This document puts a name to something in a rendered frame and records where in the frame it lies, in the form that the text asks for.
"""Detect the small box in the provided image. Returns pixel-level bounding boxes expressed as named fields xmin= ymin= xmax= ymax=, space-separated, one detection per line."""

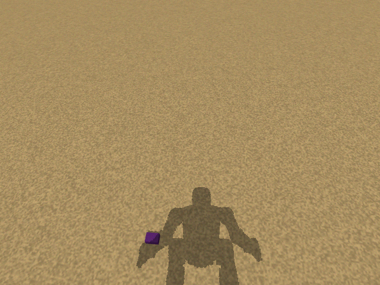
xmin=145 ymin=232 xmax=160 ymax=245

